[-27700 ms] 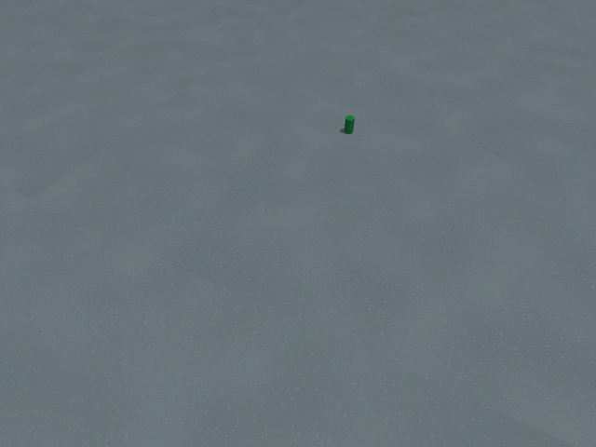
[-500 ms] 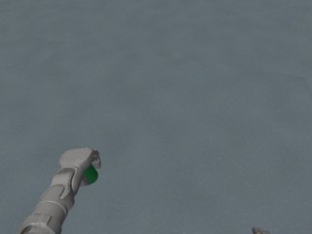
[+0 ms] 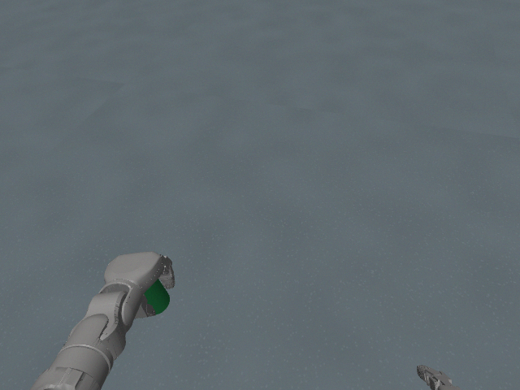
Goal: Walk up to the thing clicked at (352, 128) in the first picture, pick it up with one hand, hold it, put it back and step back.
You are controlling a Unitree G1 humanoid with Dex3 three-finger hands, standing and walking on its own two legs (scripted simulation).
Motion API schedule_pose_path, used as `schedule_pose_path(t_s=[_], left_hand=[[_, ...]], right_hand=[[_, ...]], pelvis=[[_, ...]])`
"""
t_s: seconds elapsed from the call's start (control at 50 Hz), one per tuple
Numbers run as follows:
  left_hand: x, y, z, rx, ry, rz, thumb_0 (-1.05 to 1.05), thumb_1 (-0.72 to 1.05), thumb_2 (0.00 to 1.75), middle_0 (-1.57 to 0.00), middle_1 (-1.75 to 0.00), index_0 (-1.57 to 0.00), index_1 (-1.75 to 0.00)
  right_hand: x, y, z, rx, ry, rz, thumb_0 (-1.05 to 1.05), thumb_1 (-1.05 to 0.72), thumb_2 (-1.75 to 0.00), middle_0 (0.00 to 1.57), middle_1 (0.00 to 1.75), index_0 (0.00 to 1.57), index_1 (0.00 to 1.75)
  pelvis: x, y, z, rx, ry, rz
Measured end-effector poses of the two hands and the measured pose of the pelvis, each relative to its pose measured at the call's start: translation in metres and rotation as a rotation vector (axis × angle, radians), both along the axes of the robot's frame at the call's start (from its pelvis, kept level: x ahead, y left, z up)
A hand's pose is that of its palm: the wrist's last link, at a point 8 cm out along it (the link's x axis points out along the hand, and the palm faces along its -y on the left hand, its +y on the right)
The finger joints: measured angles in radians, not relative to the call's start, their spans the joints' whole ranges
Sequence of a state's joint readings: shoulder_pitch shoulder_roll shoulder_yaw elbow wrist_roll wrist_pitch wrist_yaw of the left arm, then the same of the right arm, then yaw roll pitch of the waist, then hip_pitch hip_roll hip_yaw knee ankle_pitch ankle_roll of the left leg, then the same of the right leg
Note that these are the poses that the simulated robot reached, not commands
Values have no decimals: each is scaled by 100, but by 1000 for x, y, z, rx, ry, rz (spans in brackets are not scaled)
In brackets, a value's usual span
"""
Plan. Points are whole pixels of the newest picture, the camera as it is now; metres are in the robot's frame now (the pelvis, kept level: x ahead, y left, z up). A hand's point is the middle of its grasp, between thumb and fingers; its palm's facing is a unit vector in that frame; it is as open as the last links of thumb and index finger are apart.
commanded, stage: hold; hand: left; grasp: from above
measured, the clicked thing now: (148, 291) +0.32 +0.23 -0.07
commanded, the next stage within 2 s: crouch in 1.16 s
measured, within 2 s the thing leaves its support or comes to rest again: neither
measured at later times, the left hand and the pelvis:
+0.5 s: hand (141, 296) +0.29 +0.22 -0.03, palm faces -0.44 -0.05 -0.90, open 7.3 cm; pelvis +0.00 +0.00 +0.01, yaw +0 degrees
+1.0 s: hand (141, 291) +0.30 +0.22 -0.03, palm faces -0.44 -0.05 -0.90, open 7.3 cm; pelvis +0.00 +0.00 +0.01, yaw +0 degrees
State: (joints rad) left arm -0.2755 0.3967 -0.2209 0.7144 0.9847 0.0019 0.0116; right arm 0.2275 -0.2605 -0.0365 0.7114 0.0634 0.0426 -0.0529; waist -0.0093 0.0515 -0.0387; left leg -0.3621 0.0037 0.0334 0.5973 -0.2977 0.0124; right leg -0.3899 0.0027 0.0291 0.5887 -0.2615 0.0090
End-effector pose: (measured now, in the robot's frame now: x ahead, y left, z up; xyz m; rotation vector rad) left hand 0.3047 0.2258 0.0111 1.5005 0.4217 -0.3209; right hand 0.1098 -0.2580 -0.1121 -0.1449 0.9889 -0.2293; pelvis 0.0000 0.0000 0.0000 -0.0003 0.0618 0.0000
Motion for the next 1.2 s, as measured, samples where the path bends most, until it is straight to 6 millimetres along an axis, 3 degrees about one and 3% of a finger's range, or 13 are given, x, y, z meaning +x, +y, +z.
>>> schedule_pose_path(t_s=[0.3,0.6,0.84,1.2], left_hand=[[-11,-5,8,-7,-2,-9,-1,27,44,-78,-70,-86,-65],[-7,-4,23,-6,-20,-6,-1,27,46,-77,-71,-85,-67],[-8,-4,15,-11,13,-11,-1,28,45,-76,-72,-84,-67],[1,-5,20,-6,2,-14,-1,27,47,-76,-72,-84,-67]], right_hand=[[5,-1,6,2,-29,14,1,-92,-90,20,30,20,30],[20,4,10,14,-55,26,1,-92,-90,20,30,20,30],[27,6,12,14,-51,34,1,-92,-90,20,30,20,30],[22,2,12,11,-31,14,1,-92,-90,20,30,20,30]], pelvis=[[-7,-4,4,4,-28,0],[-3,-4,7,4,-44,-1],[2,-4,9,5,-40,0],[6,-3,10,3,-40,-2]])
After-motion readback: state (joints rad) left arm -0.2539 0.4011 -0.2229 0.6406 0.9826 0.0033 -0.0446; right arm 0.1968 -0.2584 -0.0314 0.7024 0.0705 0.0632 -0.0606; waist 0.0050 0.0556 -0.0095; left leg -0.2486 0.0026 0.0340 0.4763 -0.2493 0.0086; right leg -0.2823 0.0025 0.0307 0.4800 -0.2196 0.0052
